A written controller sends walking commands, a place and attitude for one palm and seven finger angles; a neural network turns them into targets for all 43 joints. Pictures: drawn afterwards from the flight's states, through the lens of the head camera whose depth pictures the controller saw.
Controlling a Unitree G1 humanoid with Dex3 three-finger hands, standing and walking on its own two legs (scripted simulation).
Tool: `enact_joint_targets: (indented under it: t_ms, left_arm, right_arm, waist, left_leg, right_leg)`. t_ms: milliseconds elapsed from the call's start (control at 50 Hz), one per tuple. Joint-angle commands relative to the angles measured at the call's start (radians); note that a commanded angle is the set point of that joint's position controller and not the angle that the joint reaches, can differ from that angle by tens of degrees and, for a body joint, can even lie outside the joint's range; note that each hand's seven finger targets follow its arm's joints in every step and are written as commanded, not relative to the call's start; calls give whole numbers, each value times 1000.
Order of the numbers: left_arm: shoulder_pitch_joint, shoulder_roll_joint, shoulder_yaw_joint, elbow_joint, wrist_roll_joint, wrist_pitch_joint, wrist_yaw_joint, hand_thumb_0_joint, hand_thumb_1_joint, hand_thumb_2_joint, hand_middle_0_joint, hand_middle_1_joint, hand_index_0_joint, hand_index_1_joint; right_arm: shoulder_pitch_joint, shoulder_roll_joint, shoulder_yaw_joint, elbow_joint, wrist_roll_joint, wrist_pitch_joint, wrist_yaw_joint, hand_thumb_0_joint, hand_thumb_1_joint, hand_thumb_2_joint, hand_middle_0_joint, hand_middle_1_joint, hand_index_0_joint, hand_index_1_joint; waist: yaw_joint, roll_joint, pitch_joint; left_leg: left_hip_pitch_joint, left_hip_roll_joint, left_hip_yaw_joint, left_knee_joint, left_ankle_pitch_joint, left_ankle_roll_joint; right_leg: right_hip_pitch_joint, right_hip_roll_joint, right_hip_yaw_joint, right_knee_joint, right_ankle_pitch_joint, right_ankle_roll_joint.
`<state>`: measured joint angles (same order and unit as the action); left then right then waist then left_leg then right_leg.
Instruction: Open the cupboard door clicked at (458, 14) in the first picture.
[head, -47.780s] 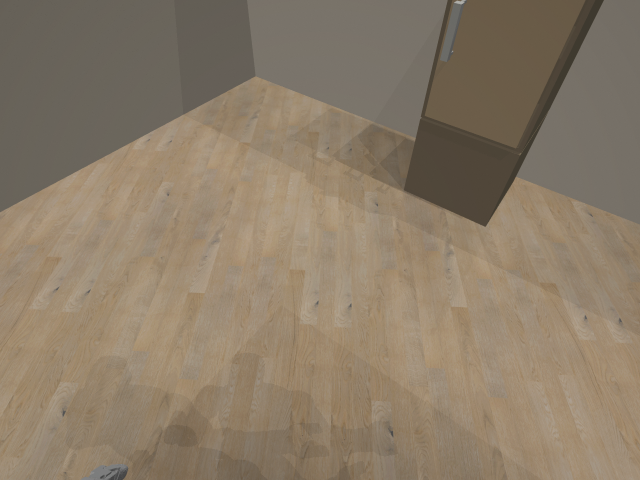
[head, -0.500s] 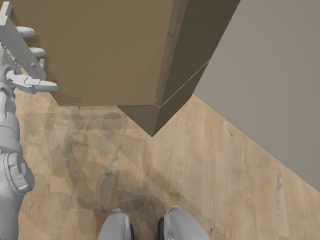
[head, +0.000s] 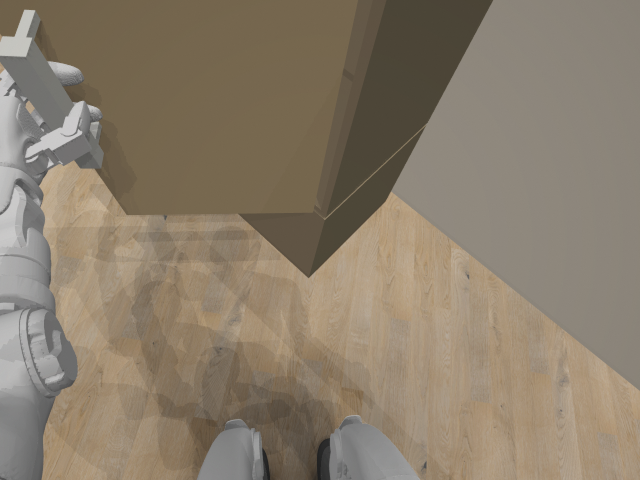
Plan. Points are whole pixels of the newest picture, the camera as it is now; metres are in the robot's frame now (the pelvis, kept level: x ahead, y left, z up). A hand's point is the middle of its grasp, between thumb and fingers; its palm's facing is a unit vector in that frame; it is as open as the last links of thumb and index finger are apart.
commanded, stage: close the thumb around the handle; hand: left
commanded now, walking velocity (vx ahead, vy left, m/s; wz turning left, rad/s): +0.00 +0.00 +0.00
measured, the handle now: (64, 98) +0.56 +0.27 +0.07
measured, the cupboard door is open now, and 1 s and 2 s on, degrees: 47 88 93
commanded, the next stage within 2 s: pull the door open along its arc in 0.06 s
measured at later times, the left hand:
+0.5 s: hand (77, 161) +0.47 +0.24 +0.07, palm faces +0.03 -1.00 -0.02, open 6.2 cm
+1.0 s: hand (178, 304) +0.30 +0.12 +0.07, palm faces +0.40 -0.92 +0.02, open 6.8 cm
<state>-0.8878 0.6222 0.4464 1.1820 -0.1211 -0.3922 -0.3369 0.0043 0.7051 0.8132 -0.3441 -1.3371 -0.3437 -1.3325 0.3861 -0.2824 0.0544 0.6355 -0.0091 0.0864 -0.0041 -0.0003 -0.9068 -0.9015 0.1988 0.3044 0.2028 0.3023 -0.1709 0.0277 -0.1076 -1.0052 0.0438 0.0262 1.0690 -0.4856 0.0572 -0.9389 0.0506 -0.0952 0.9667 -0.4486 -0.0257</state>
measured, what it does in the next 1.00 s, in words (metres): stands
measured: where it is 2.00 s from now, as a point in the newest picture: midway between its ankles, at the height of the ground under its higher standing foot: outside the picture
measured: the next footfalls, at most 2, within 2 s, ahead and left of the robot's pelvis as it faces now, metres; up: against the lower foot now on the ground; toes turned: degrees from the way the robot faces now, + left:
none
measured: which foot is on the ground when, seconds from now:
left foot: down 0.00-1.00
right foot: down 0.00-1.00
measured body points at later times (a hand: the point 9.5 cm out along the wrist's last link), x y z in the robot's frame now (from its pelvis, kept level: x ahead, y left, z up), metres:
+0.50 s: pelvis +0.01 +0.00 +0.01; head +0.13 +0.02 +0.44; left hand +0.46 +0.29 +0.07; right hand +0.02 -0.27 -0.10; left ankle +0.00 +0.08 -0.66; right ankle +0.00 -0.11 -0.66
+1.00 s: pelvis +0.01 -0.02 +0.02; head +0.06 -0.02 +0.47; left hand +0.28 +0.17 +0.07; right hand +0.20 -0.22 -0.08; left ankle +0.00 +0.08 -0.66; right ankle +0.00 -0.11 -0.66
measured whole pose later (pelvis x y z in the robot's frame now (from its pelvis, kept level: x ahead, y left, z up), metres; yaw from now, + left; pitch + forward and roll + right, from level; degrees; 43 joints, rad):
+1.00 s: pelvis +0.01 -0.02 +0.02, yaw +1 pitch +13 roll -1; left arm 0.13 -0.01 -0.02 0.11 -0.03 -0.30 0.37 0.02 0.61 0.67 -0.30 -1.31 -0.32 -1.31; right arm 0.19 -0.18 0.03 0.51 -0.04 0.05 0.04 0.01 -0.91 -0.90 0.20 0.30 0.20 0.30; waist -0.01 0.02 -0.15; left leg -0.70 0.01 0.06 0.95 -0.48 0.03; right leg -0.68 0.03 -0.06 0.93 -0.48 -0.04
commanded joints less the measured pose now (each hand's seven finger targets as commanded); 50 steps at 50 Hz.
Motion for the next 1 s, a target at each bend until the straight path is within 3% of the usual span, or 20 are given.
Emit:
enact_joint_targets:
  t_ms: [0, 140, 160, 320, 380, 420, 460, 480, 540, 560, 580, 620, 680, 700, 740, 800, 840, 880, 900, 980]
  left_arm:
    - [-407, 286, 35, -223, -21, -82, -30, 0, 900, 900, -400, -1350, -400, -1350]
    - [-397, 256, 21, -239, -27, -85, -35, 0, 900, 900, -400, -1350, -400, -1350]
    - [-405, 334, 75, -241, -21, -85, -29, 0, 900, 900, -400, -1350, -400, -1350]
    - [-153, 266, 68, -301, -56, -76, -58, 0, 900, 900, -400, -1350, -400, -1350]
    - [-39, 221, 63, -368, -85, -66, -63, 0, 900, 900, -400, -1350, -400, -1350]
    - [30, 188, 52, -415, -102, -62, -64, 0, 900, 900, -400, -1350, -400, -1350]
    - [160, 148, 51, -475, -126, -56, -64, 0, 900, 900, -400, -1350, -400, -1350]
    - [198, 119, 32, -501, -134, -52, -64, 0, 900, 900, -400, -1350, -400, -1350]
    - [313, 46, -1, -606, -161, -51, -54, 0, 900, 900, -400, -1350, -400, -1350]
    - [332, 4, 83, -681, -212, -46, 62, 0, 900, 900, -400, -1350, -400, -1350]
    - [408, -91, 25, -702, -204, -34, 143, 0, 900, 900, -400, -1350, -400, -1350]
    - [528, -192, -15, -805, -180, -31, 279, 0, 900, 900, -400, -1350, -400, -1350]
    - [657, -285, -75, -978, -107, -23, 465, 0, 900, 900, -400, -1350, -400, -1350]
    - [690, -309, -112, -1020, -78, -20, 513, 0, 900, 900, -400, -1350, -400, -1350]
    - [774, -369, -164, -1110, -30, -12, 596, 0, 900, 900, -400, -1350, -400, -1350]
    - [875, -425, -231, -1198, 29, -3, 687, 0, 900, 900, -400, -1350, -400, -1350]
    - [904, -488, -309, -1227, 69, 4, 720, 0, 900, 900, -400, -1350, -400, -1350]
    - [955, -500, -335, -1267, 93, 5, 741, 0, 900, 900, -400, -1350, -400, -1350]
    - [1000, -486, -326, -1273, 99, 10, 749, 0, 900, 900, -400, -1350, -400, -1350]
    - [1175, -540, -375, -1343, 103, 18, 761, 0, 900, 900, -400, -1350, -400, -1350]
  right_arm:
    - [190, -195, -69, -31, -1, -10, -19, 0, -900, -900, 200, 300, 200, 300]
    - [189, -189, -72, -33, 0, -9, -16, 0, -900, -900, 200, 300, 200, 300]
    - [192, -201, -76, -29, -4, -12, -19, 0, -900, -900, 200, 300, 200, 300]
    - [162, -188, -81, -83, 9, -12, -8, 0, -900, -900, 200, 300, 200, 300]
    - [142, -181, -87, -111, 18, -9, -3, 0, -900, -900, 200, 300, 200, 300]
    - [127, -176, -88, -125, 24, -11, 1, 0, -900, -900, 200, 300, 200, 300]
    - [108, -170, -93, -149, 29, -13, 9, 0, -900, -900, 200, 300, 200, 300]
    - [93, -166, -94, -158, 33, -14, 11, 0, -900, -900, 200, 300, 200, 300]
    - [64, -155, -98, -179, 38, -29, 16, 0, -900, -900, 200, 300, 200, 300]
    - [40, -127, -103, -186, 32, -44, 18, 0, -900, -900, 200, 300, 200, 300]
    - [27, -121, -104, -188, 29, -59, 28, 0, -900, -900, 200, 300, 200, 300]
    - [8, -110, -110, -182, 22, -83, 47, 0, -900, -900, 200, 300, 200, 300]
    - [-28, -93, -111, -186, 4, -91, 65, 0, -900, -900, 200, 300, 200, 300]
    - [-41, -91, -109, -190, -3, -92, 67, 0, -900, -900, 200, 300, 200, 300]
    - [-74, -76, -107, -200, -12, -88, 69, 0, -900, -900, 200, 300, 200, 300]
    - [-115, -66, -104, -217, -23, -80, 62, 0, -900, -900, 200, 300, 200, 300]
    - [-151, -52, -96, -224, -27, -76, 54, 0, -900, -900, 200, 300, 200, 300]
    - [-176, -40, -91, -234, -33, -76, 42, 0, -900, -900, 200, 300, 200, 300]
    - [-181, -39, -88, -238, -35, -73, 35, 0, -900, -900, 200, 300, 200, 300]
    - [-220, -8, -76, -255, -38, -77, 26, 0, -900, -900, 200, 300, 200, 300]
  waist:
    - [-9, 179, -493]
    - [-9, 199, -516]
    - [-5, 167, -522]
    - [55, 162, -534]
    - [71, 108, -514]
    - [82, 130, -507]
    - [107, 100, -496]
    - [105, 76, -470]
    - [122, 88, -458]
    - [186, 61, -451]
    - [175, 72, -424]
    - [184, 51, -412]
    - [201, 65, -420]
    - [195, 31, -411]
    - [205, 32, -410]
    - [201, -56, -363]
    - [192, -38, -311]
    - [199, -29, -298]
    - [201, -58, -289]
    - [223, -52, -252]
  left_leg:
    - [475, 0, -109, -85, 553, -32]
    - [534, 8, -116, -79, 621, -41]
    - [503, 8, -116, -78, 600, -37]
    - [500, 0, -89, -108, 634, -34]
    - [477, -4, -74, -128, 622, -26]
    - [494, -5, -69, -137, 649, -29]
    - [482, -9, -59, -153, 641, -27]
    - [466, -10, -53, -160, 615, -25]
    - [480, -12, -47, -173, 643, -28]
    - [455, -14, -47, -183, 643, -39]
    - [459, -14, -46, -190, 643, -48]
    - [469, -8, -45, -186, 679, -61]
    - [493, -4, -46, -193, 720, -77]
    - [486, -4, -48, -190, 705, -71]
    - [492, -7, -43, -197, 691, -72]
    - [466, -10, -50, -214, 597, -64]
    - [454, -18, -43, -224, 496, -60]
    - [447, -27, -37, -230, 436, -56]
    - [433, -31, -36, -234, 398, -52]
    - [430, -43, -26, -247, 376, -52]
  right_leg:
    - [141, 23, 57, -73, 378, -2]
    - [111, 26, 51, -72, 393, 3]
    - [143, 25, 56, -72, 401, 3]
    - [225, 25, 56, -78, 445, 2]
    - [279, 27, 56, -91, 473, 4]
    - [280, 25, 54, -93, 485, 4]
    - [321, 24, 55, -101, 496, 3]
    - [328, 23, 54, -105, 493, 5]
    - [346, 18, 55, -106, 511, 5]
    - [350, 16, 39, -108, 498, 9]
    - [335, 14, 32, -107, 477, 12]
    - [322, 12, 25, -95, 473, 12]
    - [350, 3, 23, -76, 473, 5]
    - [361, 3, 24, -75, 478, 2]
    - [396, -5, 29, -72, 492, 0]
    - [435, -9, 32, -87, 475, -5]
    - [423, -18, 34, -99, 437, -5]
    - [441, -22, 41, -110, 421, -10]
    - [459, -22, 48, -125, 410, -11]
    - [505, -30, 57, -146, 431, -12]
